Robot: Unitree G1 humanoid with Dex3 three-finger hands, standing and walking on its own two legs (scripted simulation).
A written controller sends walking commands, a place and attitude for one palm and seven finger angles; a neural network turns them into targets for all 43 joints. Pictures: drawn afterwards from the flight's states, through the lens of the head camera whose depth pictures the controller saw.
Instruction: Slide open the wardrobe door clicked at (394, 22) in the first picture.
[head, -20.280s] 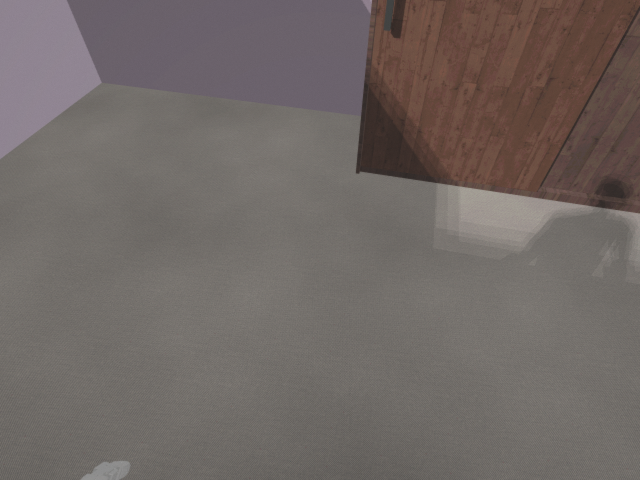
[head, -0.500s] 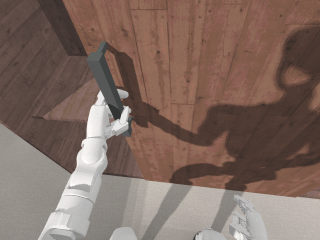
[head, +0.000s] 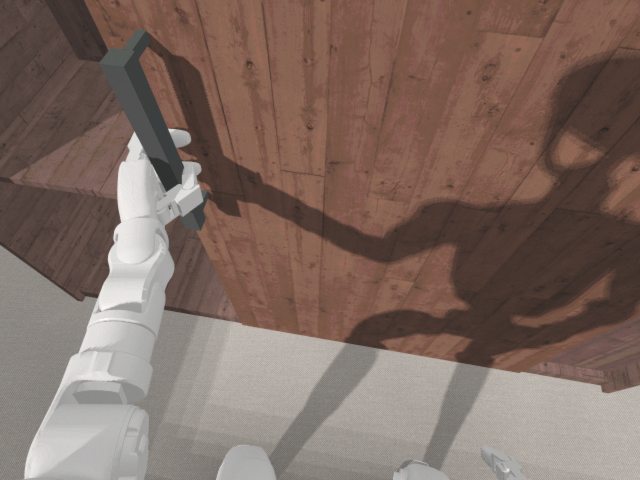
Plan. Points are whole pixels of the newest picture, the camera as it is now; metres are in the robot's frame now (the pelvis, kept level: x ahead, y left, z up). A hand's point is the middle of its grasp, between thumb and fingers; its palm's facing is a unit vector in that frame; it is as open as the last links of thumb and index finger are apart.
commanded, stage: step sideways, sliding the door along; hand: left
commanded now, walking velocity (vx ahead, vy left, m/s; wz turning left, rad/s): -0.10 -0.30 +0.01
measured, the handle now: (172, 148) +0.44 +0.28 +0.09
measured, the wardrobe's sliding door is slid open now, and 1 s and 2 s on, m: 0.55 0.55 0.55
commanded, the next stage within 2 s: stop walking and hold the door there in 0.64 s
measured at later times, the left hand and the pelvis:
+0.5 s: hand (198, 183) +0.41 +0.24 +0.07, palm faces +0.67 -0.72 -0.19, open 7.6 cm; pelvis +0.08 -0.11 -0.01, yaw +6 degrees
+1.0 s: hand (188, 189) +0.40 +0.25 +0.07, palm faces +0.52 -0.78 -0.34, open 6.5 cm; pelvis +0.19 -0.06 +0.01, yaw +5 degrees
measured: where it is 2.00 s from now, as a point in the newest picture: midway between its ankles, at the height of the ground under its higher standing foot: (317, 466)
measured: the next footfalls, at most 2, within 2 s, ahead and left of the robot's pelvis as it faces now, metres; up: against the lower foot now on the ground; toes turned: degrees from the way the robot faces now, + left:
right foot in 0.04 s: +0.05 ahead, -0.20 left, +0.00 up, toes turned -4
left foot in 0.20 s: +0.04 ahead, +0.12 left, +0.00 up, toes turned +14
